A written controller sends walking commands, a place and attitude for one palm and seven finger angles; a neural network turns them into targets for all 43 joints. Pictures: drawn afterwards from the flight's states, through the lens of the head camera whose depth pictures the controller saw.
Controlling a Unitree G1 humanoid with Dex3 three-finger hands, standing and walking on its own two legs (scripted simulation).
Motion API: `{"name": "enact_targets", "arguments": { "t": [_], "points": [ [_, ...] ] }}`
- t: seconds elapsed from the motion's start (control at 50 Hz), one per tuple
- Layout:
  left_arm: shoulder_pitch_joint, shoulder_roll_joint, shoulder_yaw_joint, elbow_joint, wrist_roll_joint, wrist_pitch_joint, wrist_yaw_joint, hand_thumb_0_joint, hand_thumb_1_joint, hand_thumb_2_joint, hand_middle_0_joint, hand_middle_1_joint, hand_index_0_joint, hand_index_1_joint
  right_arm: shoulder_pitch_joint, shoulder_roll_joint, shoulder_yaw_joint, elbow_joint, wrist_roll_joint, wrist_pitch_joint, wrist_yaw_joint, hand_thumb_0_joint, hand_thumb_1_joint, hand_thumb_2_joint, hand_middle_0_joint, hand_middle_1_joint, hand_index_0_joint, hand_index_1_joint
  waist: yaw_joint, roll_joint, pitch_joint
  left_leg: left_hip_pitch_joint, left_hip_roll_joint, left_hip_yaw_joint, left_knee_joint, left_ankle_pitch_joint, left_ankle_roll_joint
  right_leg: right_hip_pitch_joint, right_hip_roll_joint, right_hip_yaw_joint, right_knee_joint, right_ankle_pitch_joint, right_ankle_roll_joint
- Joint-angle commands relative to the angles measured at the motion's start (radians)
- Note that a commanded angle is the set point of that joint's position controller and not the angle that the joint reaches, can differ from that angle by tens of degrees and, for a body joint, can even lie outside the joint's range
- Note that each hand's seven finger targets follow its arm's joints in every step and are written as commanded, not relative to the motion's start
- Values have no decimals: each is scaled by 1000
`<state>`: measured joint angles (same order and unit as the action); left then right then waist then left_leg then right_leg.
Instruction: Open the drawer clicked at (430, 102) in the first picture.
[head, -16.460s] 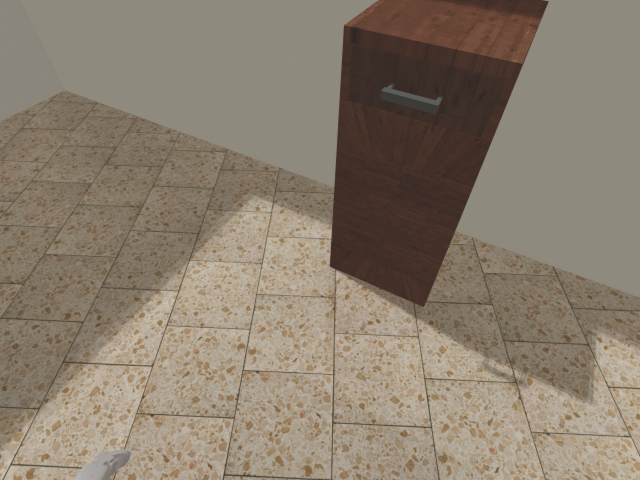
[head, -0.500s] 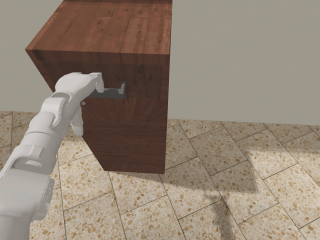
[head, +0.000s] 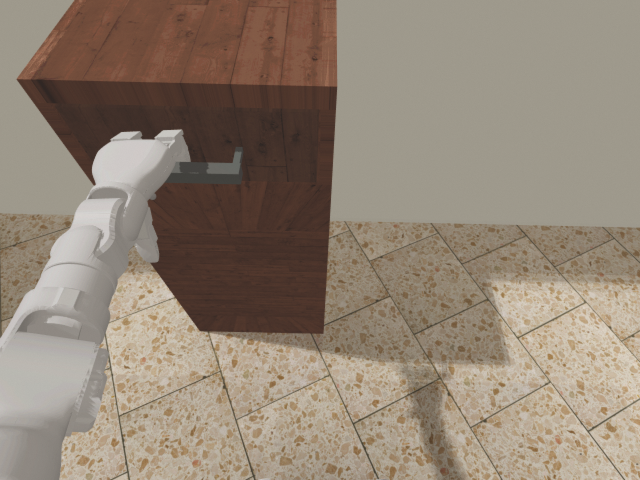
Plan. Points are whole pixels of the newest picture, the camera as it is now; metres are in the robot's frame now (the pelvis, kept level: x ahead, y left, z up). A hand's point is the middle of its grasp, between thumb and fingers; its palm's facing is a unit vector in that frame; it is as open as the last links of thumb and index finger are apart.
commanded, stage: lower the fingers behind the handle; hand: left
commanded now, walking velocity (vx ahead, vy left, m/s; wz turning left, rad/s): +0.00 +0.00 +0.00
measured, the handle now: (195, 162) +0.54 +0.17 +0.05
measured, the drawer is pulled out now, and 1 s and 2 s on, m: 0.00 0.00 0.00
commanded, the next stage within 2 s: close the thumb around the handle in 0.90 s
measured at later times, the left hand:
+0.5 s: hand (159, 205) +0.47 +0.21 +0.03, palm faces -0.07 -0.03 -1.00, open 13.9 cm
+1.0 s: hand (159, 205) +0.47 +0.21 +0.03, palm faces -0.07 -0.02 -1.00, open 14.0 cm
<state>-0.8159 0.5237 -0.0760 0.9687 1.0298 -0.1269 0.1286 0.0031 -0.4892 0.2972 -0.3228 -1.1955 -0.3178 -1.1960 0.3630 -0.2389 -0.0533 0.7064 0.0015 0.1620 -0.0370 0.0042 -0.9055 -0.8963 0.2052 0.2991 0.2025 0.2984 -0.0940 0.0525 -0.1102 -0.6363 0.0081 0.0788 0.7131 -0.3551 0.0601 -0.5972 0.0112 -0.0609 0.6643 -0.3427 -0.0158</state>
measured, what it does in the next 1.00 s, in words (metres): stands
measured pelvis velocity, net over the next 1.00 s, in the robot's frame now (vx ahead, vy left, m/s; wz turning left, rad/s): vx -0.01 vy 0.00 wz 0.01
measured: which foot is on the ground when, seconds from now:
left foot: down 0.00-1.00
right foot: down 0.00-1.00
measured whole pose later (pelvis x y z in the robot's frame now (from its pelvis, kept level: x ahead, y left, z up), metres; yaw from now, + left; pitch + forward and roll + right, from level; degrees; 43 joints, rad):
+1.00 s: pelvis -0.01 +0.00 -0.01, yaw +0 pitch +19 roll -2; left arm -0.86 0.49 -0.10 1.03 1.06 -0.07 0.23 0.00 -0.49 0.30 -0.28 -1.21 -0.29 -1.20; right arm 0.37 -0.25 -0.06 0.72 -0.01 0.16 -0.01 0.00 -0.91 -0.90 0.20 0.30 0.20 0.30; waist -0.09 0.05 -0.13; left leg -0.76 0.02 0.06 0.81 -0.38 0.06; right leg -0.71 0.02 -0.08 0.75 -0.37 -0.02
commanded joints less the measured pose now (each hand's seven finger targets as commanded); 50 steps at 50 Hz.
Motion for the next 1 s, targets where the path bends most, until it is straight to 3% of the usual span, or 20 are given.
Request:
{"name": "enact_targets", "arguments": {
  "t": [0.0,0.02,0.08,0.12,0.16,0.28,0.3,0.38,0.46,0.48,0.52,0.54,0.58,0.64,0.68,0.76,0.82,0.92,0.94,0.98],
  "points": [
    [-434,140,53,-239,-8,-82,77,0,-500,300,-300,-1200,-300,-1200,103,-175,-70,-63,-10,-15,-5,0,-900,-900,200,300,200,300,-13,38,-388,378,4,-114,-14,544,-24,-10,54,22,-32,293,-30],
    [-429,110,36,-237,-14,-84,81,0,-500,300,-300,-1200,-300,-1200,107,-174,-71,-66,-14,-15,1,0,-900,-900,200,300,200,300,-14,34,-401,386,4,-116,-8,578,-26,-11,56,20,-28,302,-30],
    [-428,118,49,-220,-3,-69,109,0,-500,300,-300,-1200,-300,-1200,116,-179,-79,-53,-16,-11,12,0,-900,-900,200,300,200,300,-18,14,-417,375,11,-119,5,567,-29,-31,57,17,-13,294,-27],
    [-439,70,15,-200,0,-50,122,0,-500,300,-300,-1200,-300,-1200,121,-178,-81,-49,-18,-9,19,0,-900,-900,200,300,200,300,-30,12,-409,374,12,-123,11,583,-31,-51,58,13,-12,292,-28],
    [-443,69,10,-169,16,-26,136,0,-500,300,-300,-1200,-300,-1200,125,-180,-84,-42,-16,-6,24,0,-900,-900,200,300,200,300,-34,9,-399,362,13,-126,13,541,-32,-71,59,11,-7,265,-28],
    [-493,48,-14,-159,29,18,147,0,-500,300,-300,-1200,-300,-1200,122,-179,-82,-47,-19,-4,26,0,-900,-900,200,300,200,300,-41,47,-426,374,13,-129,22,522,-34,-92,58,9,0,244,-29],
    [-478,80,13,-138,30,24,148,0,-500,300,-300,-1200,-300,-1200,120,-180,-80,-46,-17,-3,23,0,-900,-900,200,300,200,300,-38,33,-418,361,13,-127,22,504,-32,-85,59,11,1,243,-30],
    [-463,66,-13,-70,34,41,134,0,-500,300,-300,-1200,-300,-1200,113,-180,-67,-55,-11,-3,12,0,-900,-900,200,300,200,300,-54,-11,-343,272,2,-116,12,386,-20,-81,55,15,-8,212,-29],
    [-499,75,-9,-109,39,16,132,0,-500,300,-300,-1200,-300,-1200,116,-179,-68,-64,-13,-15,6,0,-900,-900,200,300,200,300,-54,26,-383,286,3,-119,25,376,-19,-103,54,20,7,200,-30],
    [-484,48,-28,-100,39,14,132,0,-500,300,-300,-1200,-300,-1200,117,-175,-70,-64,-16,-17,6,0,-900,-900,200,300,200,300,-56,37,-397,294,1,-117,34,385,-19,-109,55,21,10,204,-30],
    [-474,77,-4,-92,42,13,132,0,-500,300,-300,-1200,-300,-1200,122,-177,-68,-61,-16,-16,6,0,-900,-900,200,300,200,300,-53,15,-401,284,3,-123,40,399,-20,-100,56,18,16,212,-31],
    [-491,61,-19,-105,35,11,132,0,-500,300,-300,-1200,-300,-1200,124,-177,-68,-63,-16,-18,6,0,-900,-900,200,300,200,300,-61,16,-405,283,3,-118,40,390,-18,-97,57,21,15,217,-27],
    [-471,82,0,-116,33,8,132,0,-500,300,-300,-1200,-300,-1200,126,-177,-68,-64,-17,-18,7,0,-900,-900,200,300,200,300,-46,30,-429,281,0,-114,44,400,-19,-81,57,23,18,227,-29],
    [-500,55,-24,-127,29,6,130,0,-500,300,-300,-1200,-300,-1200,130,-174,-69,-58,-15,-19,6,0,-900,-900,200,300,200,300,-61,17,-408,276,3,-120,45,395,-18,-99,57,20,18,221,-27],
    [-469,54,-17,-127,32,7,133,0,-500,300,-300,-1200,-300,-1200,132,-174,-72,-57,-17,-19,8,0,-900,-900,200,300,200,300,-49,35,-420,297,4,-122,48,421,-22,-104,59,18,20,225,-30],
    [-472,64,-10,-134,28,4,132,0,-500,300,-300,-1200,-300,-1200,133,-175,-72,-51,-16,-17,9,0,-900,-900,200,300,200,300,-51,23,-410,285,3,-119,46,410,-18,-92,60,20,15,229,-29],
    [-479,21,-44,-139,20,5,124,0,-500,300,-300,-1200,-300,-1200,133,-170,-72,-51,-16,-17,10,0,-900,-900,200,300,200,300,-61,12,-398,285,2,-120,44,416,-18,-91,59,19,9,233,-29],
    [-485,77,-7,-134,24,7,122,0,-500,300,-300,-1200,-300,-1200,135,-177,-71,-46,-15,-17,4,0,-900,-900,200,300,200,300,-59,1,-401,265,-3,-112,41,394,-12,-68,56,27,6,245,-28],
    [-475,61,-21,-133,25,6,122,0,-500,300,-300,-1200,-300,-1200,136,-173,-71,-48,-14,-17,6,0,-900,-900,200,300,200,300,-56,28,-409,277,-4,-109,41,408,-14,-70,56,28,8,252,-27],
    [-465,49,-26,-140,22,4,120,0,-500,300,-300,-1200,-300,-1200,133,-172,-70,-50,-14,-16,7,0,-900,-900,200,300,200,300,-53,20,-404,279,-4,-111,42,416,-15,-73,58,24,9,253,-28]
  ]
}}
